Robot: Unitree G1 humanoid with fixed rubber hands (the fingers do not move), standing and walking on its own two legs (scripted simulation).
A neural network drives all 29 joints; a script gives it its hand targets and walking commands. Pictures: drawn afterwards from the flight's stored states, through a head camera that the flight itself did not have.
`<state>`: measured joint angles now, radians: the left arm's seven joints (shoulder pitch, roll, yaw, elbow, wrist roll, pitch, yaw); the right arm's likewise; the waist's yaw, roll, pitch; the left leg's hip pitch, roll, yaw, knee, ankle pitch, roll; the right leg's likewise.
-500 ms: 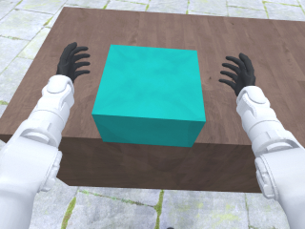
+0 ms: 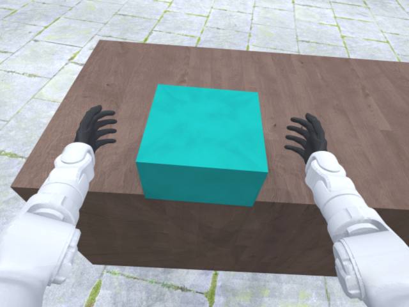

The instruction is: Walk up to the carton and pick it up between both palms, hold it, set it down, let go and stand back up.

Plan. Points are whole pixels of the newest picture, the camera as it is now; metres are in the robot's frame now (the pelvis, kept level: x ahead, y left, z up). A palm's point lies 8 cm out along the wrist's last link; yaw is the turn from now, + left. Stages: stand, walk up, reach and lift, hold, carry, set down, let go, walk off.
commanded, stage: set down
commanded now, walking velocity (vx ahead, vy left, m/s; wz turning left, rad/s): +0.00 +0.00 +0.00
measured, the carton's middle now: (203, 143) +0.51 +0.00 -0.01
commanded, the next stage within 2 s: none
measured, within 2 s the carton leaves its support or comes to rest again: neither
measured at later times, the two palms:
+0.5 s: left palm (83, 164) +0.38 +0.24 +0.07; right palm (327, 186) +0.35 -0.23 +0.07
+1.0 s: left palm (67, 205) +0.31 +0.25 +0.04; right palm (327, 223) +0.29 -0.23 +0.03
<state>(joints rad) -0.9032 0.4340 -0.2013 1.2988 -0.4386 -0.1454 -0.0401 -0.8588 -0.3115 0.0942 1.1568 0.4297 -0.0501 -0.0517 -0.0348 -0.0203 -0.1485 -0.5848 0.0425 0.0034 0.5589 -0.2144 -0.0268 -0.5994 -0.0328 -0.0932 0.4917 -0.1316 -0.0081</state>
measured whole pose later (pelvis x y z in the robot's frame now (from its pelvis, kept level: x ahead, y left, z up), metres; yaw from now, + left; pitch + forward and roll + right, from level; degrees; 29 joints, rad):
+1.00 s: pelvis +0.03 +0.01 +0.01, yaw -1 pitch -3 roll -1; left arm -0.11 0.36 -0.02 0.56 -0.31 -0.07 -0.04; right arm -0.04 -0.23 -0.02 0.49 0.28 -0.08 -0.05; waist 0.00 0.01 -0.01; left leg -0.12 0.04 0.03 0.44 -0.26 -0.02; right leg -0.16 -0.03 -0.07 0.39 -0.18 0.00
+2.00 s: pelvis +0.05 +0.00 +0.02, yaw -2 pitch -5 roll -1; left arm 0.21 0.23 -0.01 0.43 -0.09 0.10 0.02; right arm 0.22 -0.16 -0.04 0.57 0.04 -0.13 -0.01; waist 0.04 -0.02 0.09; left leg -0.05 0.06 0.05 0.41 -0.27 -0.03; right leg -0.11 -0.01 -0.05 0.39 -0.20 0.00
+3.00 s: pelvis +0.05 +0.01 +0.01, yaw -2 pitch -2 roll +0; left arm 0.37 0.19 0.03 0.80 0.04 -0.03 -0.01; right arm 0.34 -0.20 -0.06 0.91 -0.03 0.00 0.03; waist 0.01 0.01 -0.04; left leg -0.12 0.04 0.05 0.45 -0.29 -0.02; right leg -0.19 -0.03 -0.05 0.45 -0.23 0.01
